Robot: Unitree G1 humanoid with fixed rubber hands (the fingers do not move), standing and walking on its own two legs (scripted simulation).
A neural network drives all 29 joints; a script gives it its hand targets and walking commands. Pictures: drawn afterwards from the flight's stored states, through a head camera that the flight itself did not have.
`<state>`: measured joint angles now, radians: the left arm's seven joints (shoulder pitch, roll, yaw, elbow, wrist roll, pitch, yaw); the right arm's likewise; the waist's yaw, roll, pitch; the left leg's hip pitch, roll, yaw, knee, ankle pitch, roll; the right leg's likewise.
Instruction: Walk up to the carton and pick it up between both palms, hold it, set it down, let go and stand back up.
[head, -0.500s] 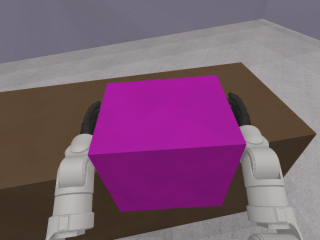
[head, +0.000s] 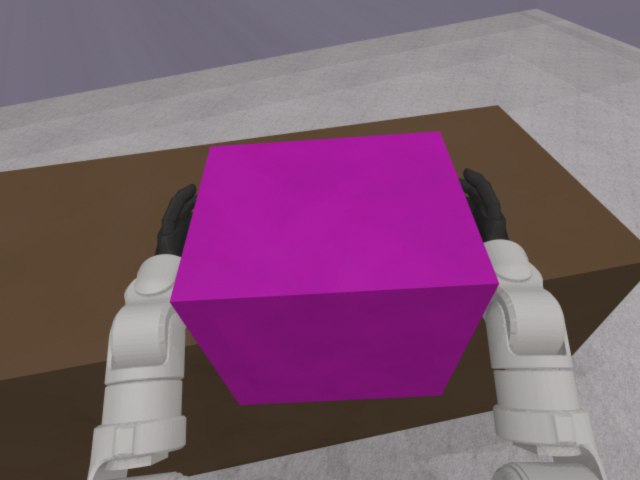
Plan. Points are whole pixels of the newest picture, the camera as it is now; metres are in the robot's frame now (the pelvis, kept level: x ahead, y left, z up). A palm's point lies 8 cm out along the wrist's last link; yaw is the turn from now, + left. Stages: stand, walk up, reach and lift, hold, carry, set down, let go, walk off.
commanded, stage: hold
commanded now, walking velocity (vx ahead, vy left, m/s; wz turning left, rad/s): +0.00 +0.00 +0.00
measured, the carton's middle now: (332, 278) +0.34 +0.00 +0.11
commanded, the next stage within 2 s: set down in 1.06 s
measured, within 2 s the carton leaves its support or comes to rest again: neither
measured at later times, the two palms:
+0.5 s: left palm (183, 263) +0.34 +0.16 +0.15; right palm (501, 242) +0.34 -0.19 +0.16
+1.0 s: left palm (201, 257) +0.37 +0.16 +0.13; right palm (494, 242) +0.36 -0.19 +0.13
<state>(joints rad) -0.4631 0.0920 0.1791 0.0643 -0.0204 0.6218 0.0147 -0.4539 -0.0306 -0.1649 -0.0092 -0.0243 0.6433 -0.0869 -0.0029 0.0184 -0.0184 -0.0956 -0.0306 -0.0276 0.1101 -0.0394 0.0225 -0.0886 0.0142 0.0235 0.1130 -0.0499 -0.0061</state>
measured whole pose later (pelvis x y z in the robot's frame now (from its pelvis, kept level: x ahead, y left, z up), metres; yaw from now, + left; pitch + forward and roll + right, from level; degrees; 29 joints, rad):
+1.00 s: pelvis -0.01 -0.01 +0.00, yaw +0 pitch +2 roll +0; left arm -0.54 0.10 0.19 0.27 0.03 0.53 0.00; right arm -0.55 -0.04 -0.20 0.22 -0.05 0.54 -0.05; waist -0.02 0.01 -0.01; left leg -0.14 -0.01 -0.02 0.13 -0.04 0.00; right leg -0.13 0.03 0.03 0.14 -0.04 -0.02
